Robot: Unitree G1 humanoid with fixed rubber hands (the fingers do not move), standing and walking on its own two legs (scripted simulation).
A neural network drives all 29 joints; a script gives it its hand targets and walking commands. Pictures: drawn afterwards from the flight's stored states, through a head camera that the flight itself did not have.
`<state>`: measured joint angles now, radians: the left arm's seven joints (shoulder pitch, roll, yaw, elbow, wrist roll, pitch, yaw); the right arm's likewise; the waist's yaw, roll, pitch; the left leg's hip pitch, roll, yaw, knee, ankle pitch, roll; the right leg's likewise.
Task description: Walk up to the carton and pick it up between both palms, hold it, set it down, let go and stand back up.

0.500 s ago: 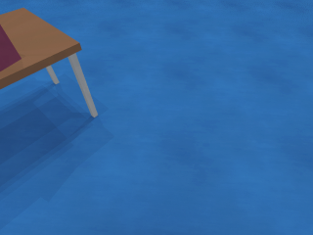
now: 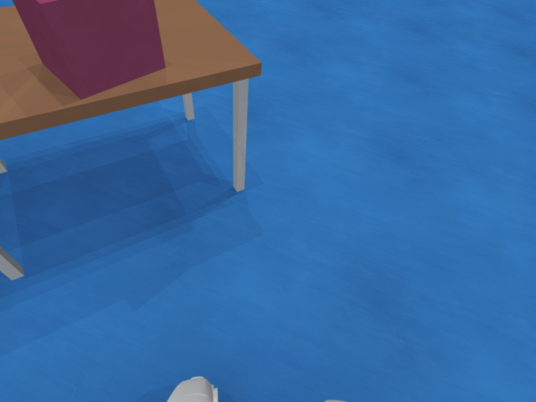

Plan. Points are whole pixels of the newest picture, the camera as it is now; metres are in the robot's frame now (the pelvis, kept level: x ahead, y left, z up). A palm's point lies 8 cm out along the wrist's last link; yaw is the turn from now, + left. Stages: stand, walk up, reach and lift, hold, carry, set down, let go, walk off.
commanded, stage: walk up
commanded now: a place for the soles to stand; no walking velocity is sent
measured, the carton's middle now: (92, 25) +1.01 +0.48 +0.04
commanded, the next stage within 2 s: none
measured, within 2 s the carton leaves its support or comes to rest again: neither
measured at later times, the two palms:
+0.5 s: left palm (37, 398) +0.13 +0.31 -0.05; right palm (375, 265) +0.35 -0.21 -0.08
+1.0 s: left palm (8, 259) +0.35 +0.45 -0.07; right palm (293, 183) +0.53 -0.06 -0.05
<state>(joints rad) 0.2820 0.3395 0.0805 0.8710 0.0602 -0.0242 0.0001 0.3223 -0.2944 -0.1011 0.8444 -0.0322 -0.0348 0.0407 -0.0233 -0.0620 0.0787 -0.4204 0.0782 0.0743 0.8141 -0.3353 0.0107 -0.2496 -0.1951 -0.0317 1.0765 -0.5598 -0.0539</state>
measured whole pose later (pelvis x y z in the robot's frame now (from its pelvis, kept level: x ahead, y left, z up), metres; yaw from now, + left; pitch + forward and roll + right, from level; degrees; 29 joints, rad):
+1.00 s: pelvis +0.37 +0.17 +0.04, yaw +28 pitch -2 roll -1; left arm 0.32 0.31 0.02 0.60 0.04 -0.02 -0.03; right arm 0.42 -0.27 -0.06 0.69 -0.04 -0.06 0.01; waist -0.04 -0.06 0.06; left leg -0.23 -0.05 -0.02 0.50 -0.24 0.07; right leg -0.54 -0.11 -0.03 1.04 -0.32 0.02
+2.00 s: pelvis +0.54 +0.23 +0.02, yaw +32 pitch -2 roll +0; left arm 0.33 0.30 0.02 0.62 0.01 0.03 -0.02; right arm 0.25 -0.31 -0.04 0.65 -0.01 0.03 -0.01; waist 0.00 0.01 0.04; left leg -0.39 0.02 -0.03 0.66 -0.33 0.01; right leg -0.24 -0.01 -0.02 0.61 -0.33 0.00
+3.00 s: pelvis +0.64 +0.19 +0.03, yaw +32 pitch -2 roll +1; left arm 0.37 0.28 0.01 0.62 0.04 0.00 0.00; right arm 0.37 -0.29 -0.04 0.63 -0.04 0.02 -0.02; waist 0.02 0.03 0.05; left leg -0.42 -0.02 -0.04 0.89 -0.46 -0.03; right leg -0.25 -0.04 -0.07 0.56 -0.29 -0.02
